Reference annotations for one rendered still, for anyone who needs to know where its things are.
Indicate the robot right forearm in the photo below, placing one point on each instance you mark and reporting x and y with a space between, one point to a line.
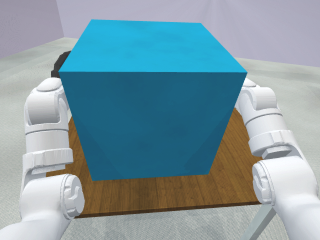
266 128

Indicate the robot left forearm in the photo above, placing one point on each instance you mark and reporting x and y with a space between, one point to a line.
46 129

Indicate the right robot upper arm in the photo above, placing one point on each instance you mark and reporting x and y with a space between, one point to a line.
287 184

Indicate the table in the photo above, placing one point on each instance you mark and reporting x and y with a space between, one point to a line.
229 183

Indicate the left robot upper arm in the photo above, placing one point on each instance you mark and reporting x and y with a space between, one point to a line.
47 207

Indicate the robot left hand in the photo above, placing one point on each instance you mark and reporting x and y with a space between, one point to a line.
58 64

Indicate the carton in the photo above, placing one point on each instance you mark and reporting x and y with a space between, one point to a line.
150 98

